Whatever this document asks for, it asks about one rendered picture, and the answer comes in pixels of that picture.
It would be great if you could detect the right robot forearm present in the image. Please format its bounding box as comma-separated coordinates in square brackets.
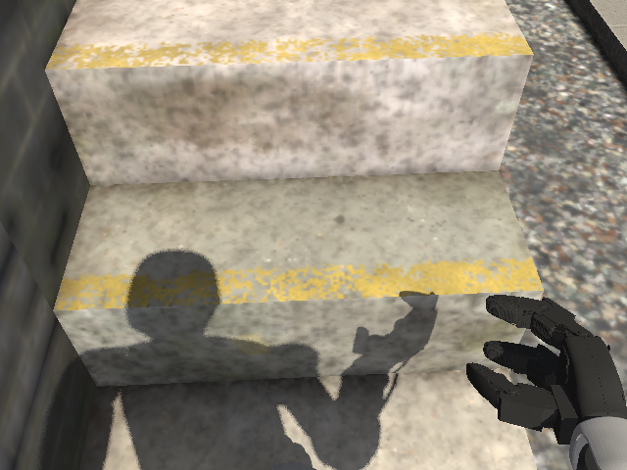
[569, 416, 627, 470]

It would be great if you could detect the robot right hand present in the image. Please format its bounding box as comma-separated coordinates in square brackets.
[466, 295, 627, 445]

